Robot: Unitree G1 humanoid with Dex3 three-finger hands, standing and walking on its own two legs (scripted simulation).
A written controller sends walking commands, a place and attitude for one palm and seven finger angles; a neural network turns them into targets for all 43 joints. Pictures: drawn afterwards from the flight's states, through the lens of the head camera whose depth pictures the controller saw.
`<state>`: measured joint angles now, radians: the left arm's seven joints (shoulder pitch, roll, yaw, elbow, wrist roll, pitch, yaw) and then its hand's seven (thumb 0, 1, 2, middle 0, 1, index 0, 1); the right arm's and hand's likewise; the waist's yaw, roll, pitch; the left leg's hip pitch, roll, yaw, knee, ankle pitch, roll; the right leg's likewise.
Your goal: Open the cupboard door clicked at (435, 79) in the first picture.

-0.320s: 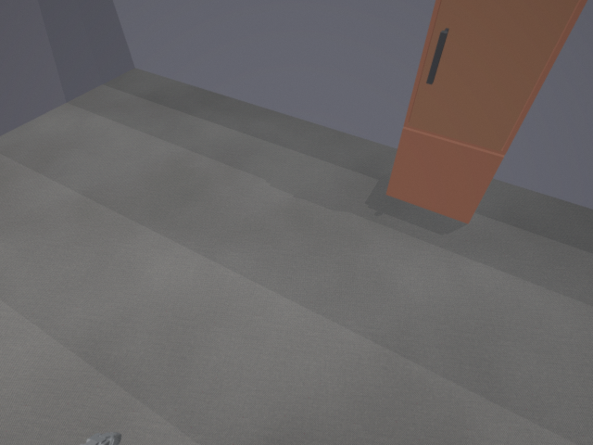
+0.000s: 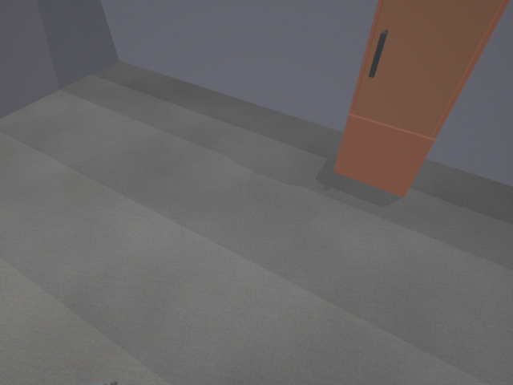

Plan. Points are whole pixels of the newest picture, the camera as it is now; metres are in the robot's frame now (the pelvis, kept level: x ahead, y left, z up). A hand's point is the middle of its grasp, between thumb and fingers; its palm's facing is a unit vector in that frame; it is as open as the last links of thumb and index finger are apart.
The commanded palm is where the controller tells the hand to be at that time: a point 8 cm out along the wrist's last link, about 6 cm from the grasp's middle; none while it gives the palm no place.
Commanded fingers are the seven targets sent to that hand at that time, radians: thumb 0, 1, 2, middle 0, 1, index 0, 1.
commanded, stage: stand and wait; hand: left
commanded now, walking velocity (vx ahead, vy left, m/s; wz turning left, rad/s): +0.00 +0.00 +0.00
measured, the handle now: (378, 53) +1.34 -0.41 -0.05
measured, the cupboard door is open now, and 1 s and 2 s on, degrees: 0 0 0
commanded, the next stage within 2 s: look at it before walking up in 0.50 s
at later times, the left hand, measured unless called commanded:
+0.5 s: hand out of the picture +0.06 +0.25 -0.15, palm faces -0.03 -0.94 -0.34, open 7.3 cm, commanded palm none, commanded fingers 0.00 0.90 0.90 -0.20 -0.30 -0.20 -0.30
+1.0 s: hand out of the picture +0.06 +0.25 -0.15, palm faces -0.03 -0.94 -0.33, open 7.3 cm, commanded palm none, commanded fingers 0.00 0.90 0.90 -0.20 -0.30 -0.20 -0.30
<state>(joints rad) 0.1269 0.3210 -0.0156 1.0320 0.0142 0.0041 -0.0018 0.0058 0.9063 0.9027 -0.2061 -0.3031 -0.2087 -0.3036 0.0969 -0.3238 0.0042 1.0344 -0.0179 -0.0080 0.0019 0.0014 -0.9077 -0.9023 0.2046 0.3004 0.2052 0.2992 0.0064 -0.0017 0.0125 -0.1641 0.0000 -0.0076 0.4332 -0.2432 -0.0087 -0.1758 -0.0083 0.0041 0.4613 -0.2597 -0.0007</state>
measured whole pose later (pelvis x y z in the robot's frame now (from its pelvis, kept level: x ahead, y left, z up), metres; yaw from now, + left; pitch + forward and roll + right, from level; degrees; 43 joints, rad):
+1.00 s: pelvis -0.01 +0.00 +0.00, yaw +0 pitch -2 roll +0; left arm 0.14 0.34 -0.01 1.09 0.01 0.00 0.00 0.01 0.91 0.90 -0.21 -0.30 -0.21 -0.30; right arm 0.12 -0.34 0.00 1.11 -0.01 -0.01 0.00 0.00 -0.91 -0.90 0.20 0.30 0.20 0.30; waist 0.00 0.00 0.03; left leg -0.14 0.01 -0.01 0.37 -0.19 -0.01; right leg -0.15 0.00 0.00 0.38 -0.20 0.00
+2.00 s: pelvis +0.21 +0.01 -0.02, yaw -20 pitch +0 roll -1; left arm 0.42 0.19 0.07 1.09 0.02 -0.02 0.00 0.01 0.91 0.90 -0.21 -0.30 -0.21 -0.30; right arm 0.08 -0.16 -0.03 0.92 -0.03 -0.07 0.01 0.00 -0.91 -0.90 0.20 0.30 0.20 0.30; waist 0.05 -0.05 0.07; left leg -0.43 0.07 0.13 0.68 -0.25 0.03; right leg -0.20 0.03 0.10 0.92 -0.50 -0.03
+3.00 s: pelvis +0.57 -0.17 -0.01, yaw -43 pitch -1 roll -1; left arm 0.28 0.21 0.04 1.05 0.01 -0.01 0.03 0.00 0.91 0.90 -0.20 -0.30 -0.20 -0.30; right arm 0.13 -0.16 0.00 0.99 -0.02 -0.03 0.00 0.00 -0.91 -0.90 0.20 0.30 0.20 0.30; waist 0.04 -0.04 0.02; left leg -0.36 0.04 0.10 0.61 -0.23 0.05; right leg -0.20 0.00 -0.04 0.73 -0.51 0.01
